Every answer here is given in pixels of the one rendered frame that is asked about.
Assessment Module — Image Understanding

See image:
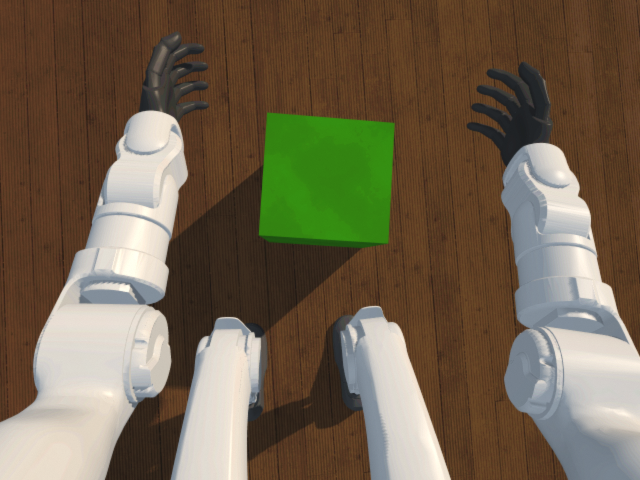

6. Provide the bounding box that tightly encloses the robot left shin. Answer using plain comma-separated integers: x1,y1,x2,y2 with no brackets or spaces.
195,317,258,404

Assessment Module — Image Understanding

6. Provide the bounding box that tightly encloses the robot right forearm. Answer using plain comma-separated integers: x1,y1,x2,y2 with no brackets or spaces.
501,143,640,359

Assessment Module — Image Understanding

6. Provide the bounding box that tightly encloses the robot right hand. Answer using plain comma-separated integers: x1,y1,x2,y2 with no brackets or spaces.
467,62,553,167

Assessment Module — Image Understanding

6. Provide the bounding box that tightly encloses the robot left forearm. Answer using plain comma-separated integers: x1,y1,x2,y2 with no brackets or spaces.
33,111,188,391

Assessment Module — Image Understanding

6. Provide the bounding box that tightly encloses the carton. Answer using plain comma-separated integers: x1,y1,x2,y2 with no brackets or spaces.
259,113,395,248

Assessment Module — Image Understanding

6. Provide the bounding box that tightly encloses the robot right foot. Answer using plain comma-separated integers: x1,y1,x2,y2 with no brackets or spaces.
333,315,363,411

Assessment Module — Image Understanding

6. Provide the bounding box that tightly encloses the robot left upper arm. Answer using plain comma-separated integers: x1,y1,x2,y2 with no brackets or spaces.
0,303,171,480

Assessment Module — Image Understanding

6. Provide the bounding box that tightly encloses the robot left hand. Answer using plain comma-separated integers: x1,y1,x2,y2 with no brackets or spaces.
139,31,209,122

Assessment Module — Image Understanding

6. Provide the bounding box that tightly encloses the robot right upper arm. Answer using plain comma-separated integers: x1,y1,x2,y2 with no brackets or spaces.
504,326,640,480

